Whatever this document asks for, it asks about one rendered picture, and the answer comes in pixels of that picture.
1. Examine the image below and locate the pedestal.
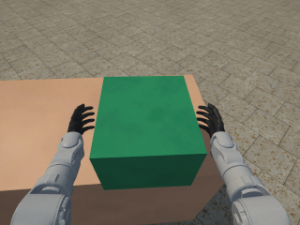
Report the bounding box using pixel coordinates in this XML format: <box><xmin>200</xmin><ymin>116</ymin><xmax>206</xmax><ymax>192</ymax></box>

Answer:
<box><xmin>0</xmin><ymin>74</ymin><xmax>224</xmax><ymax>225</ymax></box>

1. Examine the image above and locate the robot left upper arm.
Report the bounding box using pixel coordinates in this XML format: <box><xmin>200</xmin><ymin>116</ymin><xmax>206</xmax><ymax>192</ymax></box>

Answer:
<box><xmin>13</xmin><ymin>193</ymin><xmax>71</xmax><ymax>225</ymax></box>

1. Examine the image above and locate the right robot forearm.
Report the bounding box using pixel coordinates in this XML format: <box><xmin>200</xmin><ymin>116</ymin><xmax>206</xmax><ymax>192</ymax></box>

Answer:
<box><xmin>210</xmin><ymin>131</ymin><xmax>292</xmax><ymax>225</ymax></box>

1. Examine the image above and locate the carton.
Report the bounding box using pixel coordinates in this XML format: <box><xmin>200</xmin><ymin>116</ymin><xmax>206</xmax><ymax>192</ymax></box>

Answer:
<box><xmin>89</xmin><ymin>75</ymin><xmax>207</xmax><ymax>190</ymax></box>

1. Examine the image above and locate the left robot hand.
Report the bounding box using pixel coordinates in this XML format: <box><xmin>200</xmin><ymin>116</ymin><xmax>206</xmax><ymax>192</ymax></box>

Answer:
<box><xmin>67</xmin><ymin>104</ymin><xmax>95</xmax><ymax>135</ymax></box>

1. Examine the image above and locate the robot right upper arm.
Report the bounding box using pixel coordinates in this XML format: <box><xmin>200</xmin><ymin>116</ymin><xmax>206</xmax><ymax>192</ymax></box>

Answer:
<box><xmin>232</xmin><ymin>195</ymin><xmax>291</xmax><ymax>225</ymax></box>

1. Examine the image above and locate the right robot hand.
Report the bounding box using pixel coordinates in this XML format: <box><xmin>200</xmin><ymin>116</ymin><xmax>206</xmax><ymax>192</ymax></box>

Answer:
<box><xmin>196</xmin><ymin>103</ymin><xmax>225</xmax><ymax>139</ymax></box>

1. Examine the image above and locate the left robot forearm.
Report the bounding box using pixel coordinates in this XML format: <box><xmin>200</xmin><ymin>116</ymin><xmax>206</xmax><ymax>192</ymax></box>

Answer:
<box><xmin>10</xmin><ymin>131</ymin><xmax>84</xmax><ymax>225</ymax></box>

